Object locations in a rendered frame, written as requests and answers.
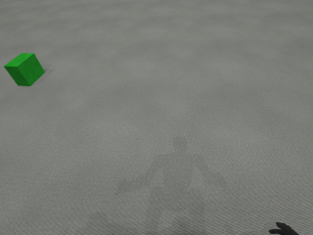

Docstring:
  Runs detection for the carton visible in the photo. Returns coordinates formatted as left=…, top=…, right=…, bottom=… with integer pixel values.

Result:
left=4, top=53, right=45, bottom=86

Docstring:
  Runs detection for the right robot hand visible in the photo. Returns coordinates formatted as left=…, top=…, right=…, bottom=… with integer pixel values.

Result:
left=269, top=222, right=299, bottom=235

